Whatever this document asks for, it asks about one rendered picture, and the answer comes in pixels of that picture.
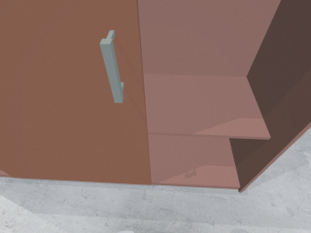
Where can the handle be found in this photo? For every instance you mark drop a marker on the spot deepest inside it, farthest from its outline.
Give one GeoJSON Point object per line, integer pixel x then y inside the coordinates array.
{"type": "Point", "coordinates": [111, 64]}

